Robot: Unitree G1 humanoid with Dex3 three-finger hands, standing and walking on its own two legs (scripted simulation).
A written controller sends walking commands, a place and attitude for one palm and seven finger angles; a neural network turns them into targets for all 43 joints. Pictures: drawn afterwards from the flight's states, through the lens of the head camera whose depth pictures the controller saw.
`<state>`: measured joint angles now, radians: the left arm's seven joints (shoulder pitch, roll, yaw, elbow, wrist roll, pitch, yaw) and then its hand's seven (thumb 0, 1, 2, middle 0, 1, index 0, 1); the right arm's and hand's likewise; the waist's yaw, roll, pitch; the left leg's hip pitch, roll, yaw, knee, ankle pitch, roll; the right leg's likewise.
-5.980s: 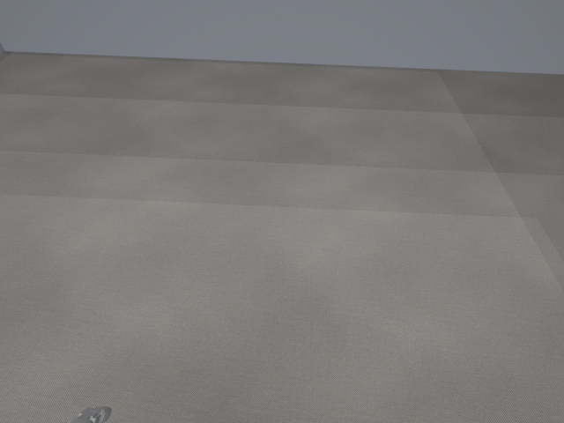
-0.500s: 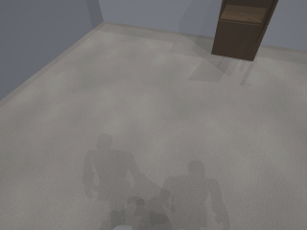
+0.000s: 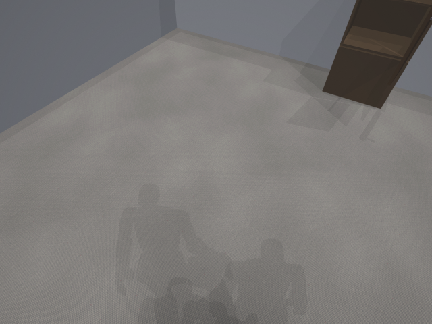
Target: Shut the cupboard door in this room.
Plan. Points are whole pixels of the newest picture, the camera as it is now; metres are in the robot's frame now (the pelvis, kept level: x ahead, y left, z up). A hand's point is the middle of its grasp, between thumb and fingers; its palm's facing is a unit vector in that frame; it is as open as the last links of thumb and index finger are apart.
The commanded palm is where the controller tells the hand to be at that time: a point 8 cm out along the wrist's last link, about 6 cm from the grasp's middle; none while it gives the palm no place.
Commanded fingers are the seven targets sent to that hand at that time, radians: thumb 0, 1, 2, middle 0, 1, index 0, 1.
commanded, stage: stand and wait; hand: left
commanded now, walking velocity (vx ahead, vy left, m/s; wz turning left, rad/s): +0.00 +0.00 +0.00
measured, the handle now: out of the picture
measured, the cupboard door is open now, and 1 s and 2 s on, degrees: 80 80 80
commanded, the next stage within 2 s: turn or walk to find it in 0.84 s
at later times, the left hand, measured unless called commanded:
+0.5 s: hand out of the picture -0.01 +0.15 -0.17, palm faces +0.03 -0.98 -0.19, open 7.3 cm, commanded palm none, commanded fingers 0.00 0.90 0.90 -0.20 -0.30 -0.20 -0.30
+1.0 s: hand out of the picture -0.04 +0.15 -0.18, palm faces +0.02 -0.99 -0.16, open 7.4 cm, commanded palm none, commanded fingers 0.00 0.90 0.90 -0.20 -0.30 -0.20 -0.30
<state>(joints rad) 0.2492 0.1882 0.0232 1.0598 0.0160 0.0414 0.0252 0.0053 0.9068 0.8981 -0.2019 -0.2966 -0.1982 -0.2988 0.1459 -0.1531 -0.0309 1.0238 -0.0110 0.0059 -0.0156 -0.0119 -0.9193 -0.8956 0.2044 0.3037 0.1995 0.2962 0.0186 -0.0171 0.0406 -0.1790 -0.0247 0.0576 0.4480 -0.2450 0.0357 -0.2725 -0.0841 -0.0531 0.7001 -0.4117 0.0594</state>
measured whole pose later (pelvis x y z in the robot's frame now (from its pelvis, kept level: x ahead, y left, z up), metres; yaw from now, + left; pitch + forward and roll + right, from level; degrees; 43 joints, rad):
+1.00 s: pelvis -0.02 -0.01 +0.00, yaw -3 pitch -2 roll +0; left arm 0.32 0.11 0.01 1.14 0.02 0.02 0.03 0.00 0.90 0.90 -0.20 -0.30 -0.20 -0.30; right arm 0.28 -0.12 -0.03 1.14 -0.01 0.00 -0.03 0.00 -0.91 -0.90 0.20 0.30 0.19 0.30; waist 0.02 0.01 0.03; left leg -0.20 0.04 0.07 0.47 -0.24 -0.01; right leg -0.22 -0.02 -0.04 0.47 -0.23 0.00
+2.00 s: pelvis -0.02 +0.00 +0.00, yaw -4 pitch +0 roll +0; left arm 0.24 0.20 0.03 1.07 0.02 0.01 0.03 0.00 0.91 0.90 -0.20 -0.30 -0.20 -0.30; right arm 0.23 -0.18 -0.03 1.07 -0.01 0.02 -0.01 0.00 -0.91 -0.90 0.20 0.30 0.20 0.30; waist 0.01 0.02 0.04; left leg -0.23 -0.03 -0.06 0.54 -0.31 0.00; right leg -0.26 -0.05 -0.11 0.54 -0.28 0.00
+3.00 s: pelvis -0.04 -0.04 +0.00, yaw +6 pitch -2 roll +0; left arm 0.24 0.16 0.00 1.10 0.01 0.00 0.02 0.00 0.91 0.90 -0.21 -0.30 -0.20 -0.30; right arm 0.25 -0.21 -0.03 1.12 -0.01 0.00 -0.02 0.00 -0.91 -0.90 0.20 0.30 0.19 0.30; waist 0.00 0.03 0.03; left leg -0.19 0.03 -0.06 0.45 -0.23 -0.06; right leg -0.16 0.01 -0.06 0.47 -0.29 -0.04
